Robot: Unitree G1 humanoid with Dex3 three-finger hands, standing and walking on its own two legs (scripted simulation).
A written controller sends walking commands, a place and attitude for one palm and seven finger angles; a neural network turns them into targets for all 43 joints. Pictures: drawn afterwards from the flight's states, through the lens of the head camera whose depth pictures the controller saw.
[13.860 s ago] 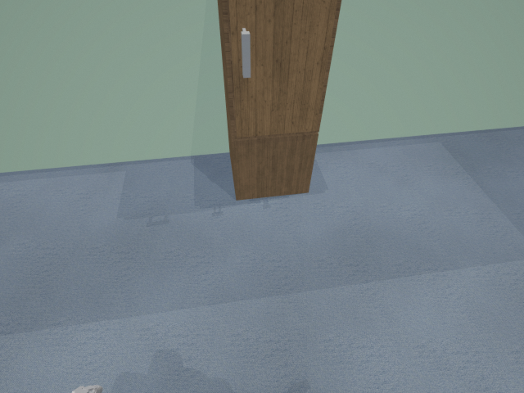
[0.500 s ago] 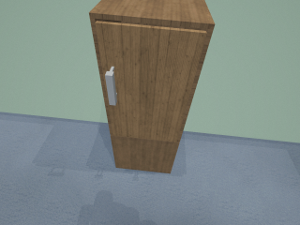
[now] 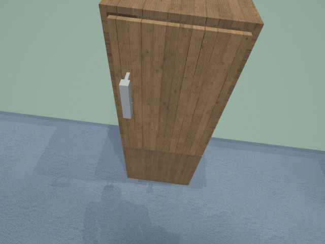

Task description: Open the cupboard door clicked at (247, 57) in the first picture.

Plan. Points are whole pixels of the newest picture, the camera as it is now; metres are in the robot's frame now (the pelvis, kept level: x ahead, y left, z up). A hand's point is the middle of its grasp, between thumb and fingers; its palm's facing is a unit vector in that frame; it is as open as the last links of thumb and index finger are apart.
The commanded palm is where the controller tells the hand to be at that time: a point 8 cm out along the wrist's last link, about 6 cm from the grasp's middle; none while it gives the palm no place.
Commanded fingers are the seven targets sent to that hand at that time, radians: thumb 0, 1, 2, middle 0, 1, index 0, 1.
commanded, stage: come to a stop and stand still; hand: left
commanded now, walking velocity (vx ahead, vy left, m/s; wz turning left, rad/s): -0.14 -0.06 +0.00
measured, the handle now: (127, 95) +0.53 +0.16 +0.03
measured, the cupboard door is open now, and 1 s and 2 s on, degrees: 0 0 0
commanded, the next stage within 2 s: look again from close up in 1.10 s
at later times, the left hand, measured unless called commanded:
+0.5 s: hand out of the picture +0.00 +0.15 -0.17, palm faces +0.08 -0.98 -0.19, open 7.3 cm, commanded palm none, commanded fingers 0.00 0.90 0.90 -0.20 -0.30 -0.20 -0.30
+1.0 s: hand out of the picture +0.00 +0.20 -0.17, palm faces +0.02 -0.97 -0.24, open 7.4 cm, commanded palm none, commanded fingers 0.00 0.90 0.90 -0.20 -0.30 -0.20 -0.30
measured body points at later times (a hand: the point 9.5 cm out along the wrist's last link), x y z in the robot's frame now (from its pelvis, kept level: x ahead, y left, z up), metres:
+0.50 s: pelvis -0.02 -0.03 +0.00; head -0.01 -0.02 +0.45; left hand -0.01 +0.20 -0.16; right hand +0.01 -0.26 -0.15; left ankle -0.03 +0.08 -0.74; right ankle -0.03 -0.13 -0.74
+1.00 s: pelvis -0.01 +0.01 +0.00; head +0.00 +0.00 +0.45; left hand +0.00 +0.25 -0.15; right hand -0.01 -0.20 -0.17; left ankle -0.03 +0.08 -0.74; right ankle -0.03 -0.13 -0.74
